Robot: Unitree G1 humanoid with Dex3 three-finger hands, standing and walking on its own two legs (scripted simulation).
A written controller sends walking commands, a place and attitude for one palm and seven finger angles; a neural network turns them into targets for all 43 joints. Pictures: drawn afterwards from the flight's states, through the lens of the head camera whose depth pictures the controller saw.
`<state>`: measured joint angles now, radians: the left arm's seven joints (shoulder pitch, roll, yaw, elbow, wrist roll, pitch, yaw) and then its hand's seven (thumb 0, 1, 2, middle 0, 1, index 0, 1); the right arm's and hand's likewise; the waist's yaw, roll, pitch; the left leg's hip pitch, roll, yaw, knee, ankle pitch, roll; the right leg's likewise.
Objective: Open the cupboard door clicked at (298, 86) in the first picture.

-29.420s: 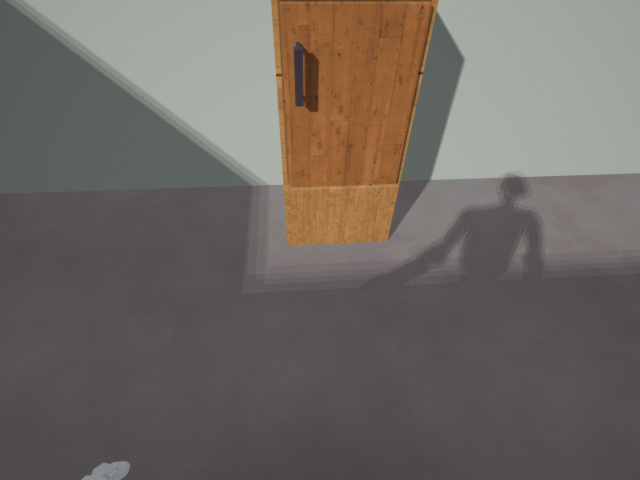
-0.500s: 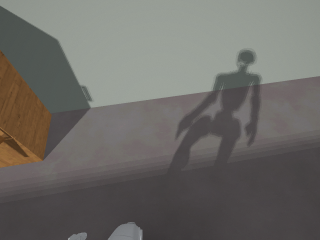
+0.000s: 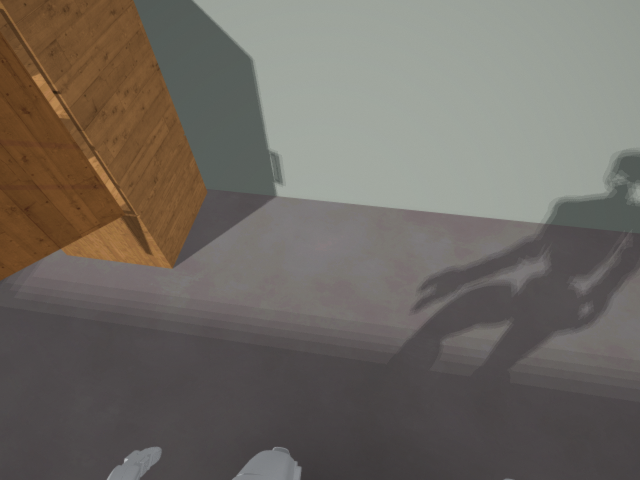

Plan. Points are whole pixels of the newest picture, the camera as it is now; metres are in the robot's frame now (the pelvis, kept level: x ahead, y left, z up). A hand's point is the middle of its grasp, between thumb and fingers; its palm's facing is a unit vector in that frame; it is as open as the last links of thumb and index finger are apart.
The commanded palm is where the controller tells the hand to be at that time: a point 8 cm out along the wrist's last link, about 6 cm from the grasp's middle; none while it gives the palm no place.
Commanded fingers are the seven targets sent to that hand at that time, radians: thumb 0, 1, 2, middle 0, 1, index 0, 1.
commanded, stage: turn to face it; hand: left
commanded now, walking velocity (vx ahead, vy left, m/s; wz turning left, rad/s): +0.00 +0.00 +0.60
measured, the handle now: out of the picture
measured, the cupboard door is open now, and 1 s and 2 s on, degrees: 49 49 49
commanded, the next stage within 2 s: take the last steps up to it in 1.02 s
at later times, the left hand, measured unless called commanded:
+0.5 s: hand out of the picture +0.05 +0.24 -0.15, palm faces +0.31 -0.91 -0.27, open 7.4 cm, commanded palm none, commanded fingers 0.00 0.90 0.90 -0.20 -0.30 -0.20 -0.30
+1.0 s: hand out of the picture -0.05 +0.18 -0.18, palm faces +0.57 -0.80 -0.21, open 7.4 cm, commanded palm none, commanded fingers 0.00 0.90 0.90 -0.20 -0.30 -0.20 -0.30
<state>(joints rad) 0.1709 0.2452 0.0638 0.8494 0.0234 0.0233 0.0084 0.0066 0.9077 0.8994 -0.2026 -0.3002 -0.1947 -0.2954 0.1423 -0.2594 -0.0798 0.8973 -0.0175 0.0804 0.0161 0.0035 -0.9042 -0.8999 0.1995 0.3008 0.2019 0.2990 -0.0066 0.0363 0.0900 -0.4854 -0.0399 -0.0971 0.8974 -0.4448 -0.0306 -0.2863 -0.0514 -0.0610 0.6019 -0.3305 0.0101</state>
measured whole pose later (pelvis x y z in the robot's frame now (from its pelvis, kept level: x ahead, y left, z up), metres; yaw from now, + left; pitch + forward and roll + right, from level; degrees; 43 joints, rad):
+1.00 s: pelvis +0.02 -0.02 +0.00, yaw +33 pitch -1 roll +1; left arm 0.23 0.24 0.06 0.94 0.01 0.06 0.01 0.01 0.90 0.90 -0.21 -0.30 -0.20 -0.30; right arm 0.11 -0.21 -0.04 0.91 -0.02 0.03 0.01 0.00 -0.91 -0.90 0.20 0.30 0.20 0.30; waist 0.02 -0.07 0.10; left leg -0.29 -0.01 0.04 0.60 -0.29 0.02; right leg -0.37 -0.11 -0.08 0.92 -0.53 0.07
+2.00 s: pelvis +0.10 +0.15 +0.01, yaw +42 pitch -1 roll +2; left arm 0.12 0.20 0.06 0.97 0.02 0.00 -0.03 0.01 0.91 0.90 -0.20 -0.30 -0.19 -0.29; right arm 0.34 -0.18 -0.03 1.07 -0.03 -0.04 -0.01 -0.01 -0.93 -0.90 0.20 0.30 0.20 0.30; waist -0.02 -0.03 0.05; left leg -0.07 -0.03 0.15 0.33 -0.25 0.04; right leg -0.49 -0.10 -0.08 0.77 -0.25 0.01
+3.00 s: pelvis +0.30 +0.35 +0.00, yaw +41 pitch +0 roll +1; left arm 0.14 0.20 0.03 1.02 0.01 0.01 0.01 0.01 0.92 0.90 -0.20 -0.30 -0.19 -0.30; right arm 0.25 -0.16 -0.03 1.07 -0.01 0.03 -0.03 0.00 -0.91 -0.90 0.20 0.30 0.20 0.30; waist -0.04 -0.01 0.06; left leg -0.22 0.03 0.12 0.54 -0.31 0.00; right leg -0.32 -0.04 -0.05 0.57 -0.26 -0.01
